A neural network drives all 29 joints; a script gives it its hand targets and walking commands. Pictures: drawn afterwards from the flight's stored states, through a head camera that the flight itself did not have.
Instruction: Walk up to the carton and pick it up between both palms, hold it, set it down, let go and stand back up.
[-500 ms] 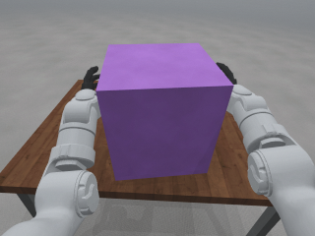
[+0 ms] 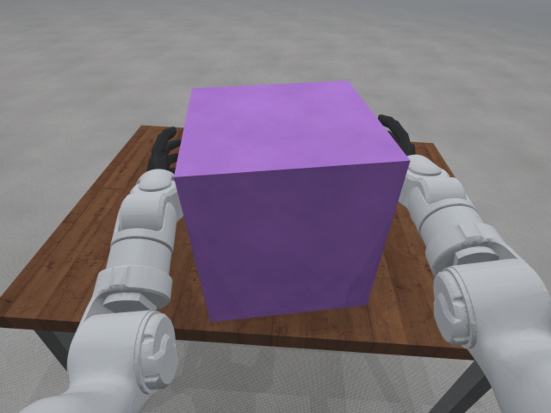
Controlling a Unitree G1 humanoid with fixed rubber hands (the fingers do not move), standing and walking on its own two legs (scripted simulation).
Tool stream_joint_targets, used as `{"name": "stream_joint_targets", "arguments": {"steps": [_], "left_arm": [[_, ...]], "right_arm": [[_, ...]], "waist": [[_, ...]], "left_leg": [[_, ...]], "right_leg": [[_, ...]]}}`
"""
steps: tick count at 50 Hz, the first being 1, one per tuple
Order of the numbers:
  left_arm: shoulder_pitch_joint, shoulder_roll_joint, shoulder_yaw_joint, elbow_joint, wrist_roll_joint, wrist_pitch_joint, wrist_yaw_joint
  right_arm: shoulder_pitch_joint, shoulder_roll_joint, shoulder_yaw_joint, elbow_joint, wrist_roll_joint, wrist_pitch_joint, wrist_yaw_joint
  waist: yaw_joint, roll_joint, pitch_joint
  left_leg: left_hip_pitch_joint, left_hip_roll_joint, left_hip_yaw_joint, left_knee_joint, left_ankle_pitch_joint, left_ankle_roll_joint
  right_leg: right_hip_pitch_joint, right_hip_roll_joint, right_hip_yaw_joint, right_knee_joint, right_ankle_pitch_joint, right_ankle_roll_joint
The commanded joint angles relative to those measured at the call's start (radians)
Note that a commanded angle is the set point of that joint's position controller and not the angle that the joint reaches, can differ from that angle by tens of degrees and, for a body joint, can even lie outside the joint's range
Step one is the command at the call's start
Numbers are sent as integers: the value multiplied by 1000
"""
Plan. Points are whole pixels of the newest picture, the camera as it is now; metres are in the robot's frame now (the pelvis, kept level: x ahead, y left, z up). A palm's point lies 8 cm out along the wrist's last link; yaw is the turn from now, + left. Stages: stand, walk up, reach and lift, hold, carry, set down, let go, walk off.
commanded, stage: set down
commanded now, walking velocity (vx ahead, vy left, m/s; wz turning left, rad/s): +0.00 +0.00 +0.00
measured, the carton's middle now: (280, 198) +0.43 +0.02 +0.15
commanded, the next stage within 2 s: none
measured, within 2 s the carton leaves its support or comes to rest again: rests again in 1.40 s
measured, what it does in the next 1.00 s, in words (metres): stands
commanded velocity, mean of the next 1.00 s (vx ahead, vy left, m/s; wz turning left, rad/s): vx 0.00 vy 0.00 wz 0.00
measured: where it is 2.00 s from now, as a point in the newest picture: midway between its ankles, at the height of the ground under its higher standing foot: outside the picture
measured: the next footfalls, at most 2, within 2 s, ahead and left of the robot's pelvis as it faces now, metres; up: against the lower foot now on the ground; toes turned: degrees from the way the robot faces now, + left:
none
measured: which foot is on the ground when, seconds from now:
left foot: down 0.00-1.00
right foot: down 0.00-1.00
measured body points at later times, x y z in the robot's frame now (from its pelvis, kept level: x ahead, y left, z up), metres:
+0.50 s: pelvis +0.01 +0.00 +0.00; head +0.01 +0.00 +0.45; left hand +0.43 +0.19 +0.16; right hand +0.47 -0.15 +0.18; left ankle +0.02 +0.14 -0.75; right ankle +0.00 -0.12 -0.75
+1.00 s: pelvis +0.01 -0.01 +0.00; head +0.05 +0.00 +0.45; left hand +0.44 +0.18 +0.12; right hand +0.49 -0.16 +0.15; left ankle +0.02 +0.14 -0.75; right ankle +0.00 -0.12 -0.75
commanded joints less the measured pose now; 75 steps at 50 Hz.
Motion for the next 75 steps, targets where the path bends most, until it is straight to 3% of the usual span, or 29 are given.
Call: {"name": "stream_joint_targets", "arguments": {"steps": [1,5,9,11,25,28,32,37,40,49,57,60,62,63,68,75], "left_arm": [[-709,-586,-192,-248,14,-107,-111],[-684,-584,-183,-242,19,-125,-103],[-677,-580,-188,-229,25,-142,-100],[-681,-575,-186,-244,21,-154,-97],[-634,-611,-247,-273,-6,-226,-72],[-636,-626,-267,-284,-9,-246,-61],[-616,-614,-257,-276,-7,-266,-51],[-610,-618,-269,-290,-11,-293,-44],[-607,-607,-267,-289,-15,-312,-47],[-585,-594,-248,-251,-1,-353,-60],[-552,-598,-236,-207,18,-379,-63],[-565,-603,-243,-209,14,-392,-67],[-571,-603,-243,-198,15,-397,-66],[-578,-605,-246,-195,17,-399,-66],[-553,-596,-222,-160,33,-417,-68],[-532,-568,-187,-114,61,-423,-76]], "right_arm": [[-700,493,25,-232,-13,-114,201],[-701,499,28,-247,-19,-139,206],[-675,485,1,-209,-49,-155,209],[-678,489,3,-223,-52,-166,210],[-649,470,0,-197,-87,-239,206],[-638,472,-2,-180,-94,-256,202],[-640,471,15,-181,-93,-271,202],[-619,477,24,-185,-91,-291,197],[-618,487,43,-206,-97,-302,190],[-597,503,51,-206,-108,-324,184],[-554,477,8,-147,-148,-344,196],[-539,462,-23,-128,-174,-353,199],[-539,468,-30,-124,-182,-362,202],[-535,463,-49,-117,-190,-362,201],[-536,473,-59,-130,-210,-379,212],[-504,462,-96,-112,-254,-381,218]], "waist": [[121,62,-469],[142,61,-505],[130,67,-519],[142,63,-546],[137,63,-668],[122,68,-709],[144,55,-730],[150,67,-776],[149,36,-795],[160,19,-811],[157,24,-797],[140,23,-795],[147,16,-789],[132,22,-792],[159,13,-794],[157,-10,-744]], "left_leg": [[275,-62,46,-75,379,-51],[276,-65,57,-66,412,-53],[272,-63,59,-64,420,-57],[281,-63,64,-61,434,-55],[321,-55,74,-11,615,-70],[333,-53,71,1,644,-74],[331,-51,77,6,655,-66],[326,-56,85,21,683,-67],[288,-63,91,18,666,-57],[207,-74,109,5,612,-44],[215,-64,113,3,611,-48],[203,-63,114,-2,586,-50],[196,-63,116,-5,577,-51],[204,-61,117,-6,570,-55],[176,-61,125,-14,539,-47],[131,-64,133,-38,459,-33]], "right_leg": [[12,41,-72,-10,165,-18],[11,40,-74,-8,198,-16],[2,37,-81,-7,203,-19],[-8,40,-82,-3,210,-18],[-63,46,-104,8,319,-22],[-86,50,-111,13,337,-22],[-94,50,-109,11,342,-22],[-97,49,-108,20,383,-21],[-67,41,-103,37,446,-9],[-1,26,-91,68,531,7],[-37,30,-104,58,485,-2],[-48,29,-109,54,461,-7],[-51,29,-113,54,453,-6],[-65,29,-119,50,432,-7],[-54,26,-113,45,408,-9],[-23,13,-110,49,393,-3]]}}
